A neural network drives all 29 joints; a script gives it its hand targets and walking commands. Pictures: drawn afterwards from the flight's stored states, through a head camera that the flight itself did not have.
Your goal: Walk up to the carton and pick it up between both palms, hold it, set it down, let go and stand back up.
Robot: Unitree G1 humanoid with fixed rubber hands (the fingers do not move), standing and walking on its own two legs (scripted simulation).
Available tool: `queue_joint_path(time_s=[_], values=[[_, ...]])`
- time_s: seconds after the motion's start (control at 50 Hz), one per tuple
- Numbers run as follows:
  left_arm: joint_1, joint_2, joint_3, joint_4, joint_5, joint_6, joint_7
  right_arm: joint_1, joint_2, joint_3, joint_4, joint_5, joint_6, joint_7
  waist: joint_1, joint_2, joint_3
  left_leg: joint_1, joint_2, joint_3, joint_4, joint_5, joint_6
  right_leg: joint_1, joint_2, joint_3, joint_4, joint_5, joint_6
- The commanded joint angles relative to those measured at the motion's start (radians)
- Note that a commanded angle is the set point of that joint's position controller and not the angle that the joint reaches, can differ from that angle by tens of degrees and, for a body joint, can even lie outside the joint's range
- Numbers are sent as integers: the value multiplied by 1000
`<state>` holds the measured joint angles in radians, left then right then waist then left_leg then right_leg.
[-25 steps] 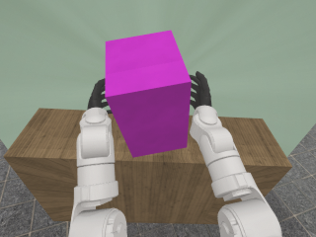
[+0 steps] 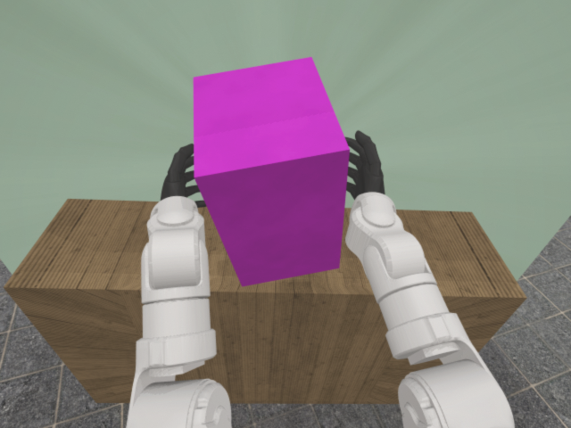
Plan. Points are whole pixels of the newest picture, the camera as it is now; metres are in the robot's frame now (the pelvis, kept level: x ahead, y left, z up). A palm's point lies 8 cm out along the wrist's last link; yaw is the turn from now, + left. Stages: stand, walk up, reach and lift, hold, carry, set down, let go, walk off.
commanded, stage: hold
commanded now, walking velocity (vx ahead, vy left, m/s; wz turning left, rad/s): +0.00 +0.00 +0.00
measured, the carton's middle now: (273, 182) +0.43 +0.01 +0.17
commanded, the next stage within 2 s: set down in 1.52 s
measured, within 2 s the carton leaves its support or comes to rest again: neither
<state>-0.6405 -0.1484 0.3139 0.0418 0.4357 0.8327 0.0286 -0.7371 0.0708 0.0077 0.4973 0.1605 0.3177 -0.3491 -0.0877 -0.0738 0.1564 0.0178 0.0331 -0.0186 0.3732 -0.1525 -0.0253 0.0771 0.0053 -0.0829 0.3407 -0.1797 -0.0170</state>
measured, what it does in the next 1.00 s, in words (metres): stands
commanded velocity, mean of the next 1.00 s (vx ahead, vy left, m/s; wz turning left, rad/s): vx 0.00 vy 0.00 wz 0.00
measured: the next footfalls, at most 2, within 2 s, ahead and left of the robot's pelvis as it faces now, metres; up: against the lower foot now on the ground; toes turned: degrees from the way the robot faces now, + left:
none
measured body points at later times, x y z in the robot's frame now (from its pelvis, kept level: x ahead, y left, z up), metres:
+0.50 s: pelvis +0.00 +0.00 +0.00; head -0.03 +0.03 +0.45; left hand +0.37 +0.14 +0.18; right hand +0.38 -0.11 +0.20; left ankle +0.05 +0.13 -0.74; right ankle +0.03 -0.10 -0.74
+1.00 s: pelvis -0.01 +0.00 +0.00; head -0.04 +0.03 +0.45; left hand +0.36 +0.13 +0.18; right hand +0.37 -0.12 +0.19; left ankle +0.05 +0.13 -0.74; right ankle +0.03 -0.10 -0.74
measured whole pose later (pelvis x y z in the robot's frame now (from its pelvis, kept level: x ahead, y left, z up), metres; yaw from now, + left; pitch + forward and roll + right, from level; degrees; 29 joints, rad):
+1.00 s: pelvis -0.01 +0.00 +0.00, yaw -1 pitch -14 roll +0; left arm -0.65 -0.17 0.31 0.05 0.47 0.82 0.01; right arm -0.71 0.08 -0.03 0.52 0.11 0.28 -0.30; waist -0.09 -0.07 0.18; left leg 0.03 0.03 0.00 0.34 -0.12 -0.02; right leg 0.07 0.00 -0.07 0.34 -0.16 -0.02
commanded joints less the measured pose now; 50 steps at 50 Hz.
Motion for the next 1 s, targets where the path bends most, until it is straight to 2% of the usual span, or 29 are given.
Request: queue_joint_path(time_s=[0.0,0.24,0.38,0.52,0.54,0.56,0.58,0.66,0.8,0.9,0.92,0.98], values=[[-857,-423,-503,-162,-198,-121,-198,-818,537,325,-309,76,-68,178,-7,110,-596,145,-68,67,-34,205,13,51,38,-24,-56,148,78],[-864,-443,-510,-143,-199,-127,-210,-804,516,275,-283,45,-78,186,-42,136,-584,160,-61,62,-37,196,-2,27,40,-38,-59,120,67],[-855,-440,-533,-172,-208,-136,-197,-824,523,318,-322,68,-89,183,-32,129,-639,194,-63,57,-6,277,-8,39,46,-40,-49,179,69],[-847,-428,-512,-160,-197,-129,-187,-830,529,329,-312,72,-82,188,-2,111,-606,162,-61,62,-27,223,7,30,43,-35,-55,134,70],[-768,-446,-548,-181,-172,-121,-195,-702,510,283,-309,52,-87,179,-98,108,-605,183,-62,59,-25,242,4,81,41,-41,-53,227,85],[-747,-438,-533,-202,-171,-119,-205,-735,497,309,-333,63,-89,175,-56,112,-618,188,-63,48,-20,267,3,107,36,-45,-48,271,87],[-755,-433,-540,-211,-177,-118,-209,-729,498,318,-340,74,-88,170,-72,110,-635,198,-66,50,-13,277,-1,114,36,-42,-46,295,90],[-765,-419,-526,-218,-165,-119,-218,-751,497,341,-359,79,-88,170,-54,100,-596,194,-70,50,-20,276,4,105,29,-43,-50,305,97],[-778,-421,-492,-176,-140,-116,-209,-793,495,313,-344,39,-114,201,-12,92,-507,129,-50,73,-80,155,38,47,39,-52,-66,110,64],[-803,-425,-477,-147,-142,-120,-202,-828,504,281,-326,10,-135,220,-7,80,-544,120,-48,84,-91,94,61,28,35,-46,-74,44,54],[-875,-404,-470,-136,-167,-136,-192,-916,521,306,-321,28,-141,231,55,78,-587,124,-52,85,-77,86,50,6,41,-43,-63,11,56],[-916,-412,-455,-41,-173,-158,-175,-951,541,271,-254,-2,-145,241,51,67,-579,99,-52,88,-96,-23,68,-42,32,-35,-80,-86,63]])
